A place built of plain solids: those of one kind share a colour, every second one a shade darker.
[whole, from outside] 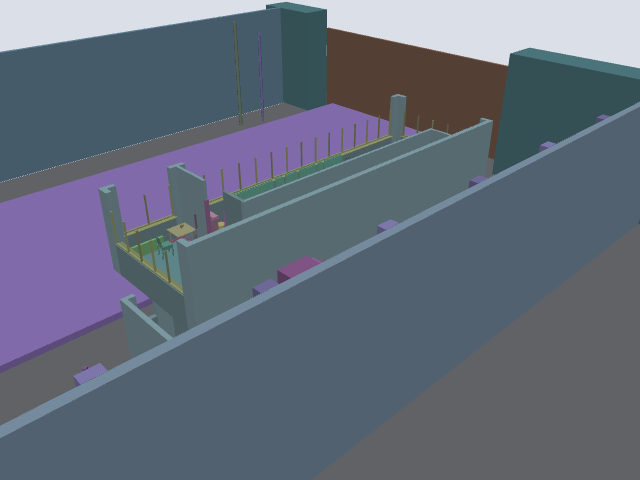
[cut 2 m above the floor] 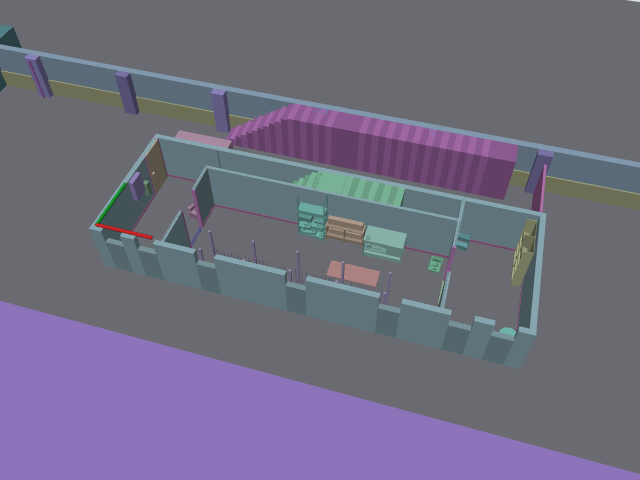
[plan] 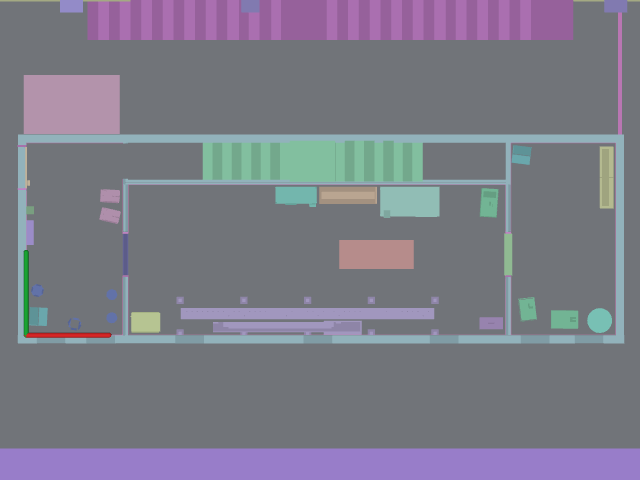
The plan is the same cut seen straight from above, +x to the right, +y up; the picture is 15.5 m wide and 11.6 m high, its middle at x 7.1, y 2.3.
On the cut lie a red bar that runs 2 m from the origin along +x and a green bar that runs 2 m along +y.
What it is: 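A mechanical signal box beside a railway in a town; below a lobby, the locking room and a lamp room, above the operating floor with its lever frame behind one band of glass and beyond a partition the mess room; one straight stair between walls, met straight on from the door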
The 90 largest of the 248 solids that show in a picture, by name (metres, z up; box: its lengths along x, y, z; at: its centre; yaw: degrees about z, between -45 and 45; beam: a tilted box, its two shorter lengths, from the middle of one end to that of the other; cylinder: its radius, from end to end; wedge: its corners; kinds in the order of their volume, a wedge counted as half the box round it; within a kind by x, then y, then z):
{
 "yard_line_bed_1": {"box": [39.2, 13.5, 0.6], "at": [7.69, -9.49, 0.0]},
 "yard_line_abut_1": {"box": [2.04, 4.6, 7.25], "at": [-10.89, -19.24, 3.58]},
 "yard_line_abut_2": {"box": [2.04, 10.22, 7.25], "at": [-10.89, 4.73, 3.58]},
 "yard_line_far_1": {"box": [35.08, 0.3, 7.25], "at": [7.67, -19.98, 3.58]},
 "yard_line_near_1": {"box": [35.08, 0.3, 7.25], "at": [7.67, 8.28, 3.58]},
 "yard_line_step_1": {"box": [0.28, 1.0, 1.27], "at": [3.18, 7.63, 0.59]},
 "yard_line_step_2": {"box": [0.28, 1.0, 1.45], "at": [3.44, 7.63, 0.67]},
 "yard_line_step_3": {"box": [0.28, 1.0, 1.62], "at": [3.7, 7.63, 0.76]},
 "yard_line_step_4": {"box": [0.28, 1.0, 1.8], "at": [3.96, 7.63, 0.85]},
 "yard_line_step_5": {"box": [0.28, 1.0, 1.97], "at": [4.22, 7.63, 0.93]},
 "yard_line_step_6": {"box": [0.28, 1.0, 2.14], "at": [4.48, 7.63, 1.02]},
 "yard_line_step_7": {"box": [0.28, 1.0, 2.32], "at": [4.74, 7.63, 1.11]},
 "yard_line_step_8": {"box": [0.28, 1.0, 2.49], "at": [5.0, 7.63, 1.2]},
 "yard_line_step_9": {"box": [0.28, 1.0, 2.67], "at": [5.26, 7.63, 1.28]},
 "yard_line_step_10": {"box": [0.28, 1.0, 2.84], "at": [5.52, 7.63, 1.37]},
 "yard_line_step_11": {"box": [0.28, 1.0, 3.02], "at": [5.78, 7.63, 1.46]},
 "yard_line_step_12": {"box": [0.28, 1.0, 3.19], "at": [6.04, 7.63, 1.55]},
 "yard_line_step_13": {"box": [1.12, 1.0, 3.36], "at": [6.72, 7.63, 1.63]},
 "yard_line_step_14": {"box": [0.28, 1.0, 3.54], "at": [7.4, 7.63, 1.72]},
 "yard_line_step_15": {"box": [0.28, 1.0, 3.71], "at": [7.66, 7.63, 1.81]},
 "yard_line_step_16": {"box": [0.28, 1.0, 3.89], "at": [7.92, 7.63, 1.89]},
 "yard_line_step_17": {"box": [0.28, 1.0, 4.06], "at": [8.18, 7.63, 1.98]},
 "yard_line_step_18": {"box": [0.28, 1.0, 4.24], "at": [8.44, 7.63, 2.07]},
 "yard_line_step_19": {"box": [0.28, 1.0, 4.41], "at": [8.7, 7.63, 2.16]},
 "yard_line_step_20": {"box": [0.28, 1.0, 4.59], "at": [8.96, 7.63, 2.24]},
 "yard_line_step_21": {"box": [0.28, 1.0, 4.76], "at": [9.22, 7.63, 2.33]},
 "yard_line_step_22": {"box": [0.28, 1.0, 4.93], "at": [9.48, 7.63, 2.42]},
 "yard_line_step_23": {"box": [0.28, 1.0, 5.11], "at": [9.74, 7.63, 2.5]},
 "yard_line_step_24": {"box": [0.28, 1.0, 5.28], "at": [10.0, 7.63, 2.59]},
 "yard_line_step_25": {"box": [0.28, 1.0, 5.46], "at": [10.26, 7.63, 2.68]},
 "yard_line_step_26": {"box": [0.28, 1.0, 5.63], "at": [10.52, 7.63, 2.77]},
 "yard_line_step_27": {"box": [0.28, 1.0, 5.81], "at": [10.78, 7.63, 2.85]},
 "yard_line_step_28": {"box": [0.28, 1.0, 5.98], "at": [11.04, 7.63, 2.94]},
 "yard_line_step_29": {"box": [0.28, 1.0, 6.15], "at": [11.3, 7.63, 3.03]},
 "yard_line_step_30": {"box": [0.28, 1.0, 6.33], "at": [11.56, 7.63, 3.11]},
 "yard_line_step_31": {"box": [0.28, 1.0, 6.5], "at": [11.82, 7.63, 3.2]},
 "yard_line_step_32": {"box": [0.28, 1.0, 6.68], "at": [12.08, 7.63, 3.29]},
 "yard_line_step_33": {"box": [1.02, 1.0, 6.85], "at": [12.71, 7.63, 3.38]},
 "wall_1": {"box": [0.2, 0.51, 3.05], "at": [-0.1, 0.05, 5.47]},
 "wall_2": {"box": [0.2, 5.05, 2.75], "at": [-0.1, 2.33, 1.32]},
 "wall_3": {"box": [0.2, 0.51, 3.05], "at": [-0.1, 4.6, 5.47]},
 "wall_4": {"box": [2.6, 0.2, 2.75], "at": [1.1, 4.75, 1.32]},
 "wall_5": {"box": [2.6, 0.2, 3.05], "at": [1.1, 4.75, 5.47]},
 "wall_6": {"box": [1.21, 0.2, 2.75], "at": [3.0, -0.1, 1.32]},
 "wall_7": {"box": [2.41, 0.2, 2.75], "at": [5.5, -0.1, 1.32]},
 "wall_8": {"box": [11.06, 0.2, 1.2], "at": [5.83, -0.1, 4.55]},
 "wall_9": {"box": [9.31, 0.06, 3.05], "at": [7.0, 3.67, 5.47]},
 "wall_10": {"box": [9.25, 0.06, 2.75], "at": [7.03, 3.67, 1.32]},
 "wall_11": {"box": [9.25, 0.06, 4.25], "at": [7.03, 3.73, 2.08]},
 "wall_12": {"box": [9.25, 0.06, 3.05], "at": [7.03, 3.73, 5.47]},
 "wall_13": {"box": [9.25, 0.2, 4.25], "at": [7.03, 4.75, 2.08]},
 "wall_14": {"box": [9.25, 0.2, 3.05], "at": [7.03, 4.75, 5.47]},
 "wall_15": {"box": [2.36, 0.2, 2.75], "at": [8.57, -0.1, 1.32]},
 "wall_16": {"box": [1.21, 0.2, 2.75], "at": [11.05, -0.1, 1.32]},
 "wall_17": {"box": [0.61, 0.2, 2.75], "at": [12.95, -0.1, 1.32]},
 "wall_18": {"box": [2.01, 0.2, 1.2], "at": [12.95, -0.1, 4.55]},
 "wall_19": {"box": [2.8, 0.2, 2.75], "at": [13.05, 4.75, 1.32]},
 "wall_20": {"box": [2.8, 0.2, 3.05], "at": [13.05, 4.75, 5.47]},
 "wall_21": {"box": [0.2, 0.51, 3.05], "at": [14.35, 0.05, 5.47]},
 "wall_22": {"box": [0.2, 5.05, 2.75], "at": [14.35, 2.33, 1.32]},
 "wall_23": {"box": [0.2, 4.06, 1.2], "at": [14.35, 2.33, 4.55]},
 "wall_24": {"box": [0.2, 0.51, 3.05], "at": [14.35, 4.6, 5.47]},
 "yard_line_dark_1": {"box": [0.2, 16.56, 5.94], "at": [-12.01, -8.66, 2.92]},
 "stair_1": {"box": [0.25, 0.99, 1.31], "at": [5.56, 4.21, 0.6]},
 "stair_2": {"box": [0.25, 0.99, 1.52], "at": [5.79, 4.21, 0.71]},
 "stair_3": {"box": [0.25, 0.99, 1.73], "at": [6.03, 4.21, 0.81]},
 "stair_4": {"box": [0.25, 0.99, 1.94], "at": [6.26, 4.21, 0.92]},
 "stair_5": {"box": [1.1, 0.99, 2.15], "at": [6.92, 4.21, 1.02]},
 "stair_6": {"box": [0.25, 0.99, 2.36], "at": [7.59, 4.21, 1.13]},
 "stair_7": {"box": [0.25, 0.99, 2.57], "at": [7.83, 4.21, 1.24]},
 "stair_8": {"box": [0.25, 0.99, 2.78], "at": [8.06, 4.21, 1.34]},
 "stair_9": {"box": [0.25, 0.99, 2.99], "at": [8.29, 4.21, 1.45]},
 "stair_10": {"box": [0.25, 0.99, 3.2], "at": [8.52, 4.21, 1.55]},
 "stair_11": {"box": [0.25, 0.99, 3.41], "at": [8.76, 4.21, 1.66]},
 "stair_12": {"box": [0.25, 0.99, 3.62], "at": [8.99, 4.21, 1.76]},
 "stair_13": {"box": [0.25, 0.99, 3.83], "at": [9.22, 4.21, 1.86]},
 "stair_14": {"box": [0.25, 0.99, 4.04], "at": [9.46, 4.21, 1.97]},
 "yard_line_near_pier_1": {"box": [0.56, 0.33, 7.25], "at": [-7.68, 7.96, 3.58]},
 "yard_line_near_pier_2": {"box": [0.56, 0.33, 7.25], "at": [-3.29, 7.96, 3.58]},
 "yard_line_near_pier_3": {"box": [0.56, 0.33, 7.25], "at": [1.09, 7.96, 3.58]},
 "yard_line_near_pier_4": {"box": [0.56, 0.33, 7.25], "at": [5.48, 7.96, 3.58]},
 "yard_line_near_pier_5": {"box": [0.56, 0.33, 7.25], "at": [9.86, 7.96, 3.58]},
 "yard_line_near_pier_6": {"box": [0.56, 0.33, 7.25], "at": [14.25, 7.96, 3.58]},
 "yard_line_near_pier_7": {"box": [0.56, 0.33, 7.25], "at": [18.63, 7.96, 3.58]},
 "yard_line_bunker_1": {"box": [2.32, 1.43, 1.1], "at": [1.1, 5.58, 0.5]},
 "raised_floor_mess_1": {"box": [2.73, 4.78, 0.25], "at": [12.95, 2.33, 4.08]},
 "yard_line_near_plinth_1": {"box": [35.08, 0.07, 0.83], "at": [7.67, 8.1, 0.36]},
 "yard_line_fence_1": {"box": [0.1, 3.28, 1.65], "at": [14.35, 6.49, 0.78]},
 "register_desk_1": {"box": [0.5, 0.94, 1.04], "at": [11.26, 0.73, 4.67]},
 "locking_bed_1": {"box": [6.13, 0.28, 0.19], "at": [6.8, 0.52, 0.04]}
}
